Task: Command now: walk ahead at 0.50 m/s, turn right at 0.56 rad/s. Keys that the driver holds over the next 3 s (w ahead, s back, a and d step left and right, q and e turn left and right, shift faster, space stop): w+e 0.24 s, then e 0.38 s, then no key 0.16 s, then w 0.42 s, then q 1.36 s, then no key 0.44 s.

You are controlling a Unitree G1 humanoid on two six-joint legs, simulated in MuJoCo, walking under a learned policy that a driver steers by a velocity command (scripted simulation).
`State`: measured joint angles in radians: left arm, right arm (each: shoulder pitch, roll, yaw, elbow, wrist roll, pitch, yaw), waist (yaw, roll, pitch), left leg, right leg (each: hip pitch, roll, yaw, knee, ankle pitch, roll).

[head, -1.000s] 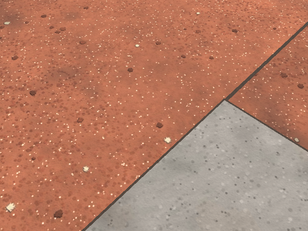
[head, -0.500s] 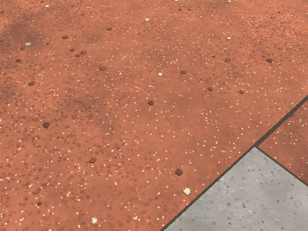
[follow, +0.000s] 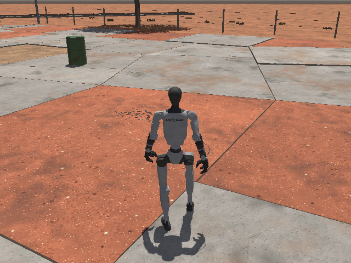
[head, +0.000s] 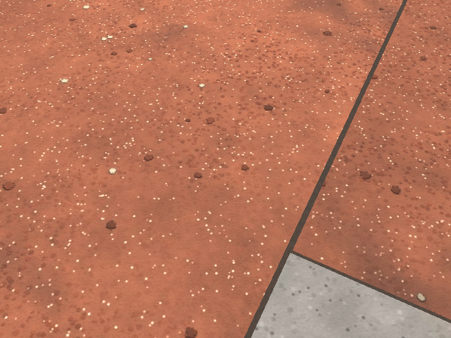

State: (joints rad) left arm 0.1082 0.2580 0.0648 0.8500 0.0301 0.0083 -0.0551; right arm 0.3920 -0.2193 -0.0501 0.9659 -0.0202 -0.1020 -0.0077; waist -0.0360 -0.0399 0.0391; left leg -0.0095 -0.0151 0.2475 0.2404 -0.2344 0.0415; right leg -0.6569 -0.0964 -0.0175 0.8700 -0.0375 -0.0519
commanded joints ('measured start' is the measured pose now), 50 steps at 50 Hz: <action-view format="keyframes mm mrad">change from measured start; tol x32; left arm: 1 -115 9 -14 -93 3 -11 -13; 12 307 261 75 -30 -9 -17 45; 50 133 88 -8 -94 14 0 21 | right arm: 1 -3 -129 -24 -47 0 -12 -6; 50 -118 -172 -25 -191 3 52 24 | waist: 1 1 107 61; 11 113 -217 -285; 50 38 163 -40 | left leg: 1 -33 281 -77 -111 319 101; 9 61 290 50 461 860 53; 11 -633 58 -15 1092 -332 -58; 12 -743 43 -228 1131 -304 -57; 36 -396 -24 -258 314 27 -43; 39 153 364 -705 182 829 199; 43 -145 265 -633 -7 -86 130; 50 -175 222 -526 -124 -131 135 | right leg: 1 14 4 -53 -124 43 -14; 9 432 187 -150 -347 -206 -155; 11 1001 -214 570 -473 -309 -344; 20 489 -9 173 -535 680 -212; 35 605 26 364 -324 625 -127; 38 449 150 320 -70 324 -27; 40 212 293 164 332 -572 35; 50 172 133 21 84 -338 21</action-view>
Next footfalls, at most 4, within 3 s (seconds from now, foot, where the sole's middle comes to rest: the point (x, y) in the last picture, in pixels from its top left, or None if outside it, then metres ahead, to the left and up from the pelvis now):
0.18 right None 0.25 -0.12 -0.78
0.74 left None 0.48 -0.05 -0.78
1.20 right None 0.38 -0.22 -0.78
1.62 left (282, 296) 0.61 -0.18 -0.78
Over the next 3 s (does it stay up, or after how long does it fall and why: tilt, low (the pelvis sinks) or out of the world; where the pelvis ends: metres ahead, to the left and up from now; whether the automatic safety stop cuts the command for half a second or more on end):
stays up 0.47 -0.24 -0.01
